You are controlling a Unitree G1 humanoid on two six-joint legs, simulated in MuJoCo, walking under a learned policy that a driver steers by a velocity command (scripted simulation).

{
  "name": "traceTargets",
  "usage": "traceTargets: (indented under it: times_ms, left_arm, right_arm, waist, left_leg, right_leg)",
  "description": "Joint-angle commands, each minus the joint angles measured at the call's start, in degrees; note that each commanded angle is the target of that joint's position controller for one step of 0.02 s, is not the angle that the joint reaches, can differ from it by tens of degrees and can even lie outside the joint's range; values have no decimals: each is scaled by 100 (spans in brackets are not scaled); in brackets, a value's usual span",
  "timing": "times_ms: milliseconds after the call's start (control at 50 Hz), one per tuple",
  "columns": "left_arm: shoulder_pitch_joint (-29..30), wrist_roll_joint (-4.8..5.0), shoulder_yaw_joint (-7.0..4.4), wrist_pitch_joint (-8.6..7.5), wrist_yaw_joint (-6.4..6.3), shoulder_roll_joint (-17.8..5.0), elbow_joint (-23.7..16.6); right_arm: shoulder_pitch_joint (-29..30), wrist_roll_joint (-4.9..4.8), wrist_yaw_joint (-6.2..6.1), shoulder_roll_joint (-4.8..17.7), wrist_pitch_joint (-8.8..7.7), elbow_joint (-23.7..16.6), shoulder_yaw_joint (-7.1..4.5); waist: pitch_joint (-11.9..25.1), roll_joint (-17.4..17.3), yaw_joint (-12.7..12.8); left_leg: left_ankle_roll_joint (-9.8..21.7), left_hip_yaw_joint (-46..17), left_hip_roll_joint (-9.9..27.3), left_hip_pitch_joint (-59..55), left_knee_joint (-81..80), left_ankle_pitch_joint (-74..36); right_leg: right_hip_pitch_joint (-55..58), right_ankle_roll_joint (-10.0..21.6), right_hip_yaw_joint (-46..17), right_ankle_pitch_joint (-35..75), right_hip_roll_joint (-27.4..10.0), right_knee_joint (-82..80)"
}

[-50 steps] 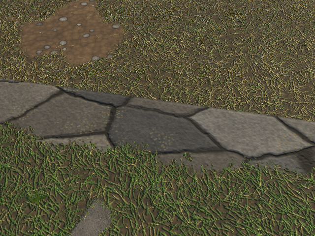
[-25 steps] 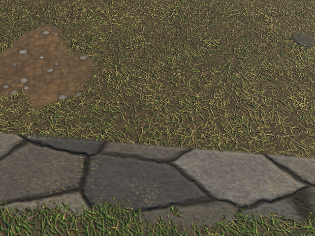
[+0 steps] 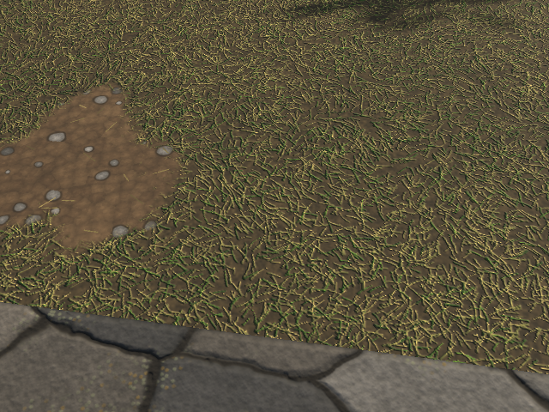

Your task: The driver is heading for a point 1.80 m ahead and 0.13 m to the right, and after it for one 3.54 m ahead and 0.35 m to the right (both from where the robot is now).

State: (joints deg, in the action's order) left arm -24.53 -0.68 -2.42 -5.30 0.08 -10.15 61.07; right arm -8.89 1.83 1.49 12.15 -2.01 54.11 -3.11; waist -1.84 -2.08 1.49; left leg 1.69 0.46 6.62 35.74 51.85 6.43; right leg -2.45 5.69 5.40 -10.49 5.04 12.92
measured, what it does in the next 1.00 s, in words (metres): walks ahead: left foot, then right foot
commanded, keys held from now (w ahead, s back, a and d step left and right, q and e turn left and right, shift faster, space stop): w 0.16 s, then no key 0.84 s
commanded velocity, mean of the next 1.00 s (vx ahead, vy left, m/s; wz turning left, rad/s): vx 0.20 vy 0.00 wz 0.00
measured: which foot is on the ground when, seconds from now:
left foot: up 0.00-0.22, down 0.24-1.00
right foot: down 0.00-0.24, up 0.26-0.66, down 0.68-1.00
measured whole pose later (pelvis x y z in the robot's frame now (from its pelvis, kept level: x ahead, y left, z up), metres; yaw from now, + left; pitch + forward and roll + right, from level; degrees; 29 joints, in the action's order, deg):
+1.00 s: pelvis +0.26 +0.03 +0.00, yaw +0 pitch -2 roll +0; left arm -16.2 -0.3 0.4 -1.0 -2.4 -7.4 65.7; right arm -17.2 0.5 -2.1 8.4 -1.0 63.6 -0.1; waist -1.5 -0.1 -0.3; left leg 2.9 4.9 -1.5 8.3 21.0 11.1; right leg -8.5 1.0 1.7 -11.8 0.3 22.0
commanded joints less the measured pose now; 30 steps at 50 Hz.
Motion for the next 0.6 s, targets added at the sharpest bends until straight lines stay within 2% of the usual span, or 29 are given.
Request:
traceTargets:
  times_ms: [20, 100, 160, 180, 200, 220, 240, 260, 280, 300, 320, 340, 360, 380, 400, 440, 480, 540, 600]
  left_arm:
    - [-202, 7, -73, -87, -20, -654, -215]
    - [-605, -32, -64, -73, -64, -676, -64]
    - [-642, -85, -90, -43, -118, -755, 11]
    - [-533, -101, -89, -30, -136, -747, 20]
    - [-441, -105, -95, -21, -152, -776, 22]
    - [-366, -77, -97, -7, -154, -793, 31]
    - [-323, 11, -68, -15, -154, -744, 1]
    - [-363, 115, 4, -26, -165, -535, -208]
    - [-1349, 347, 18, 40, -165, -196, -37]
    - [-894, 138, -101, 118, -202, -635, 15]
    - [-348, 57, -76, 115, -176, -460, -148]
    - [-141, -11, -69, 133, -160, -365, -169]
    - [-26, -93, -99, 207, -132, -393, -179]
    - [-182, -135, -86, 297, -99, -296, -130]
    - [-241, -131, -82, 368, -81, -219, -81]
    - [-277, -93, -60, 483, -87, -124, -33]
    - [-34, -95, -31, 563, -129, -140, -49]
    - [430, -68, 11, 642, -187, -227, -90]
    - [707, -49, 57, 653, -219, -261, -72]
  right_arm:
    - [501, -46, 21, 136, -32, -403, 28]
    - [1100, -64, 12, 156, -64, -613, 61]
    - [1255, -62, 3, 240, -123, -741, 38]
    - [1082, -54, -17, 230, -162, -700, 31]
    - [663, -38, -57, 256, -210, -559, 4]
    - [-121, -15, -109, 312, -281, -266, -45]
    - [-991, 84, -168, 495, -374, 22, -114]
    - [-1886, 218, -218, 1020, -430, 163, -225]
    - [-1818, 53, -165, 1369, -351, 179, -305]
    - [-1405, -189, -128, 1061, -281, 58, -256]
    - [-786, -194, -134, 670, -288, -10, -122]
    - [-512, -161, -143, 357, -290, -18, -25]
    - [-465, -173, -186, 216, -299, 18, 30]
    - [-442, -170, -215, 132, -298, 74, 79]
    - [-530, -145, -224, 128, -329, 126, 111]
    - [-545, -106, -225, 322, -385, 178, 115]
    - [-529, -74, -222, 372, -382, 205, 149]
    - [-753, -53, -238, 396, -280, 306, 178]
    - [-884, -44, -271, 378, -147, 377, 192]
  waist:
    - [-391, 517, -12]
    - [-454, 576, 181]
    - [-495, 600, 140]
    - [-473, 592, 23]
    - [-277, 636, -143]
    - [100, 573, -439]
    - [598, 454, -758]
    - [1429, -219, -944]
    - [2275, -1277, -527]
    - [1894, -175, -456]
    - [1042, -182, -305]
    - [570, -17, -177]
    - [350, -68, -90]
    - [360, -129, 55]
    - [435, -107, 115]
    - [537, -149, 265]
    - [501, -261, 274]
    - [463, -451, 83]
    - [251, -375, -61]
  left_leg:
    - [-72, 219, -83, 149, -771, -526]
    - [41, 354, -247, 159, -1473, -576]
    - [233, 367, -348, 59, -1816, -120]
    - [320, 411, -460, -260, -1993, 53]
    - [409, 506, -675, -849, -2129, 187]
    - [513, 593, -893, -1718, -2494, -131]
    - [647, 391, -630, -3033, -2705, -1109]
    - [928, -1006, 868, -4547, -2350, -3156]
    - [1957, -2830, 2131, -5546, -2537, -5146]
    - [1773, -2311, 1697, -4811, -2690, -4874]
    - [1572, -1613, 1442, -4020, -2924, -4636]
    - [1338, -1186, 1148, -3417, -3215, -4284]
    - [1184, -883, 924, -3015, -3400, -4110]
    - [1083, -622, 787, -2670, -3509, -4048]
    - [1057, -469, 714, -2471, -3535, -4255]
    - [1091, -206, 625, -2240, -3558, -4414]
    - [1021, -61, 516, -2125, -3584, -3991]
    - [945, -171, 471, -2073, -3719, -2485]
    - [977, -504, 541, -1944, -3870, -597]
  right_leg:
    - [-209, 564, -913, 1580, -1498, -706]
    - [456, 589, -823, 2067, -1633, -523]
    - [933, 581, -817, 2684, -1832, -203]
    - [943, 496, -700, 3438, -1802, 110]
    - [911, 385, -604, 4450, -1731, 625]
    - [839, 248, -503, 4987, -1553, 1489]
    - [182, 75, -356, 4271, -1305, 2558]
    - [-1027, -107, -79, 1480, -861, 4321]
    - [-2292, -262, -294, -2606, 64, 6053]
    - [-2348, -233, -959, -2109, -261, 6205]
    - [-2568, -274, -910, -1757, -419, 6001]
    - [-2523, -314, -860, -1499, -597, 5654]
    - [-2368, -360, -839, -1324, -693, 5346]
    - [-2009, -410, -793, -1193, -709, 5107]
    - [-1715, -444, -749, -1069, -655, 4937]
    - [-1464, -512, -656, -908, -611, 4518]
    - [-1391, -522, -592, -745, -657, 3832]
    - [-1222, -506, -494, -579, -684, 3040]
    - [-1055, -489, -459, -673, -713, 2450]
